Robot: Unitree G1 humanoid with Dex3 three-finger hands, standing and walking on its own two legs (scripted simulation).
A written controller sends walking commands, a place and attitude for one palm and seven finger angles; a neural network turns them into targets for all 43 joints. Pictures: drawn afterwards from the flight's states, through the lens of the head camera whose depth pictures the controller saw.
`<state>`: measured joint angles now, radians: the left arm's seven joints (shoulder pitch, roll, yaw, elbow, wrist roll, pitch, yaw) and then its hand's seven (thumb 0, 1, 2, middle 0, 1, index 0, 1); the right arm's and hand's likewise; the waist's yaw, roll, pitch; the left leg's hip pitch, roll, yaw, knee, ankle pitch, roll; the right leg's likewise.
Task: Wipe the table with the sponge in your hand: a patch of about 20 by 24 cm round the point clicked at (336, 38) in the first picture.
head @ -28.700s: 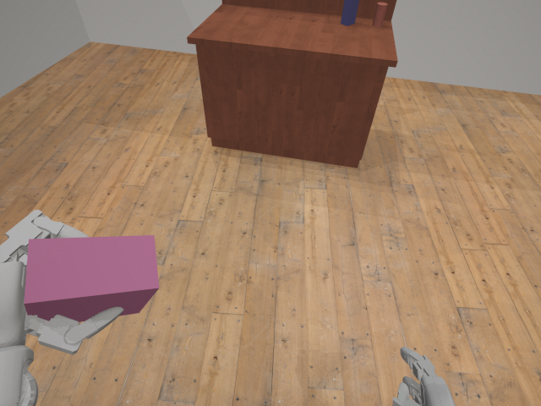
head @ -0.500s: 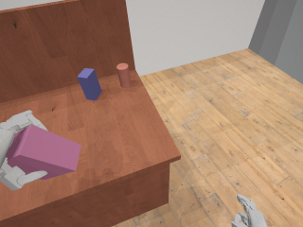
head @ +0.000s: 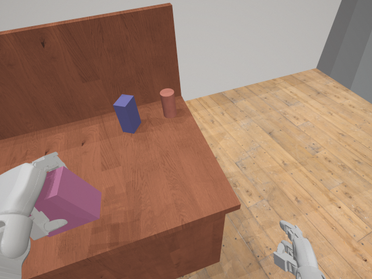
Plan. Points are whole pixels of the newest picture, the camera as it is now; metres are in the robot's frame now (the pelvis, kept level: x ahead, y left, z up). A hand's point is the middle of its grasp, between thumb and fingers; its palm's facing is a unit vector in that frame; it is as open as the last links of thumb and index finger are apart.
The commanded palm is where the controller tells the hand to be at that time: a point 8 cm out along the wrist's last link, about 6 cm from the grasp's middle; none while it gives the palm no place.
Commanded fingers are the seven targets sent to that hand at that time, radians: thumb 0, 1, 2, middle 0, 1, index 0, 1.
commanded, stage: turn the palm down, sponge in hand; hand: left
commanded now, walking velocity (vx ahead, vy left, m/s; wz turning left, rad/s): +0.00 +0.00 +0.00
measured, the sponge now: (63, 207) +0.22 +0.28 +0.08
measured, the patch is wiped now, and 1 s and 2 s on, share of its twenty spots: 0.00 0.00 0.00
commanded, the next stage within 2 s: move the sponge above the wiping area in 0.90 s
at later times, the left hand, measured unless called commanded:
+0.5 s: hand (48, 193) +0.23 +0.30 +0.11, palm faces +0.03 -0.09 -1.00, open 10.3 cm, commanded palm +0.19 +0.29 +0.17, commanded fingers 0.00 0.10 1.30 -1.20 -1.60 -1.20 -1.60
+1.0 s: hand (59, 198) +0.22 +0.28 +0.11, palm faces +0.02 -0.08 -1.00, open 10.3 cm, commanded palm +0.19 +0.27 +0.17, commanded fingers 0.00 0.10 1.30 -1.20 -1.60 -1.20 -1.60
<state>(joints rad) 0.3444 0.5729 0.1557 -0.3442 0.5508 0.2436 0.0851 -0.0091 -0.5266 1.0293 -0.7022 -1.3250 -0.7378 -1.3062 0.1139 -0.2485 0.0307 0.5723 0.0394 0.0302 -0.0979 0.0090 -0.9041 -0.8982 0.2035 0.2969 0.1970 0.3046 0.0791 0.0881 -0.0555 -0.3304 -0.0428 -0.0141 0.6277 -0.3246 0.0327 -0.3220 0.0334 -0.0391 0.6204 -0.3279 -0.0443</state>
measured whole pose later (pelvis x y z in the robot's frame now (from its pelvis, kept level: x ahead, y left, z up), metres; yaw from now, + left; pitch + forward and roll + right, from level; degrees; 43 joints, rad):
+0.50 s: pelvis +0.01 +0.01 +0.01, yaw +0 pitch -1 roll +0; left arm 0.19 0.52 -0.03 -0.24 0.86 0.38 0.01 -0.01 -0.53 1.03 -0.70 -1.33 -0.74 -1.31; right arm 0.03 -0.26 0.05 0.65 0.03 0.06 -0.05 0.01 -0.90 -0.90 0.20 0.30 0.20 0.30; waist 0.12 0.11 -0.01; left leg -0.20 -0.06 -0.02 0.45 -0.24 0.05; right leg -0.19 0.01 -0.03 0.45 -0.25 -0.03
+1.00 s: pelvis +0.00 +0.00 +0.02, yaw -1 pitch -2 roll +0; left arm 0.17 0.50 -0.05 -0.19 0.88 0.36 0.02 -0.01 -0.53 1.03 -0.70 -1.32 -0.74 -1.31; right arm 0.00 -0.27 0.03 0.67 0.03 0.04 -0.06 0.01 -0.90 -0.90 0.20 0.30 0.20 0.30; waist 0.12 0.11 0.01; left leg -0.16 -0.04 -0.01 0.42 -0.22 0.03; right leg -0.16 0.04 -0.02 0.43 -0.23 -0.05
